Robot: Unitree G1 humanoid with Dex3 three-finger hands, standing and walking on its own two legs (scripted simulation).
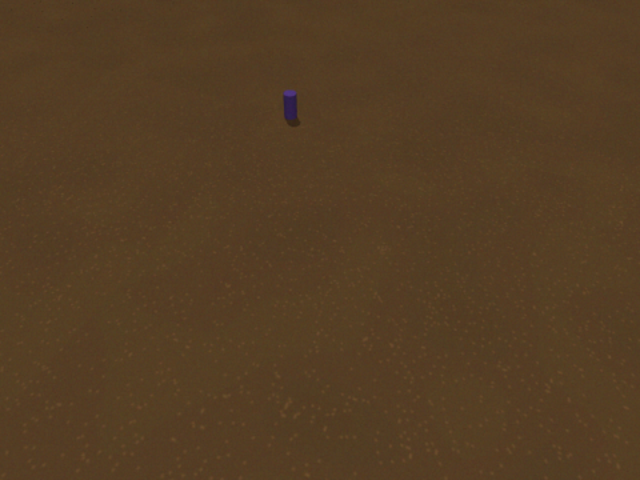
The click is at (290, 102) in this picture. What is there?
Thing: squat round
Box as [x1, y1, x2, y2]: [283, 90, 296, 119]
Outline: 286,90 283,92 284,116 288,119 292,119 296,117 296,93 293,90
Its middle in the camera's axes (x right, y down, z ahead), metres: -0.16 -0.79 +2.25
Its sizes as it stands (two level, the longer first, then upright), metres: 0.074 0.074 0.145
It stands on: the floor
